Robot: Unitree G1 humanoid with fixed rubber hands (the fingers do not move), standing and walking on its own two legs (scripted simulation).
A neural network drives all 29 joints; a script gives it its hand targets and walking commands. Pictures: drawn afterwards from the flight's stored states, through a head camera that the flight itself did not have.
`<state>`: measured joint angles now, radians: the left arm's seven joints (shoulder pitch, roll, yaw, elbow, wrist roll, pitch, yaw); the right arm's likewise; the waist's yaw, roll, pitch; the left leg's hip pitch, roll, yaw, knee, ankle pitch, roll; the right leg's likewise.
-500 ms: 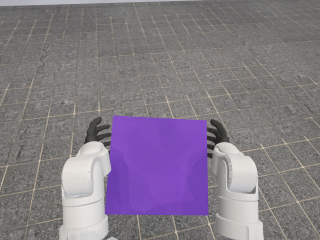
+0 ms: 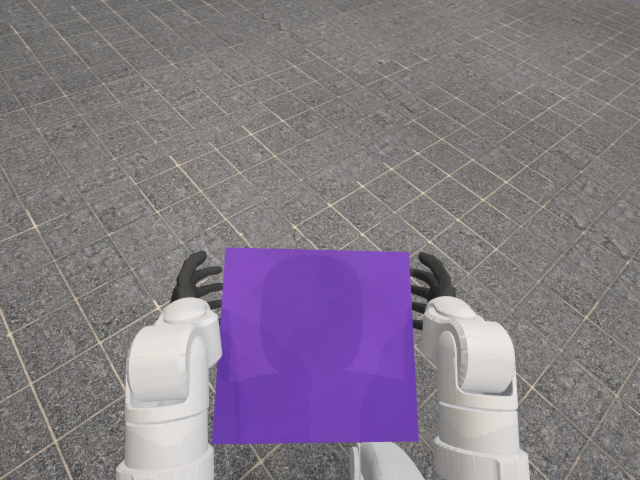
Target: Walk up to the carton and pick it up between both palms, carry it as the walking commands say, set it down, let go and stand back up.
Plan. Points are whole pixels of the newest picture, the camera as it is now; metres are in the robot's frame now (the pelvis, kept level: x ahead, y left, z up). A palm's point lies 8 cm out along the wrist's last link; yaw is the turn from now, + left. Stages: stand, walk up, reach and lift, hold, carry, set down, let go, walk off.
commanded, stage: carry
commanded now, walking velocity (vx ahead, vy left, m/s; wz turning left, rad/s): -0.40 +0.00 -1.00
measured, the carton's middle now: (310, 339) +0.31 +0.03 -0.04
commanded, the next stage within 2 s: none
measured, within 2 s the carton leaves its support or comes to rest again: neither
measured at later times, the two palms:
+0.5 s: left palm out of the picture +0.10 -0.01 +0.06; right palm out of the picture -0.04 -0.26 +0.07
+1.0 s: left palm out of the picture -0.16 -0.08 +0.06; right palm out of the picture -0.41 -0.21 +0.06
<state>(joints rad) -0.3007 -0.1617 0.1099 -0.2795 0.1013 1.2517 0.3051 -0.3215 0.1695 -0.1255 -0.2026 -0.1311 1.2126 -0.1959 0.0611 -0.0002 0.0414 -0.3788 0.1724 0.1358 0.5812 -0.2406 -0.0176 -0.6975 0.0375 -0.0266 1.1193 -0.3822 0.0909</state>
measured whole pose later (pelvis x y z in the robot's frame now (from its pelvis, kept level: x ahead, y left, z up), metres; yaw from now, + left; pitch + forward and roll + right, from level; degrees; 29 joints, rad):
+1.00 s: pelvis -0.43 +0.12 -0.02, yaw -58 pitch +4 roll +1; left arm -0.36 -0.18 0.14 -0.25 0.20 1.21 0.19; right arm -0.33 0.17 -0.14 -0.25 -0.08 1.21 -0.28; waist -0.07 -0.05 0.03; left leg -0.39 0.00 0.08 0.67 -0.43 -0.02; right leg -0.57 0.06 0.20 0.43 0.06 0.07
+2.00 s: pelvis -0.58 +0.51 -0.02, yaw -115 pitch +3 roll +1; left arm -0.40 -0.20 0.17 -0.11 0.13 1.20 0.27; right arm -0.35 0.18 -0.19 -0.15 -0.15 1.20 -0.22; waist -0.01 0.00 0.03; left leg -0.67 0.11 0.04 1.16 -0.42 -0.08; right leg -0.52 -0.01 0.09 0.65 -0.18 0.03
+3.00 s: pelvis -0.39 +0.82 +0.00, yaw -165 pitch +3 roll -4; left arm -0.35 -0.17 0.15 -0.17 0.13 1.26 0.31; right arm -0.39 0.19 -0.19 -0.07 -0.15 1.20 -0.19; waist 0.04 -0.01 -0.09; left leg -0.41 0.20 0.06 0.52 -0.16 -0.07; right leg -0.47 0.01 0.01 0.89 -0.43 0.08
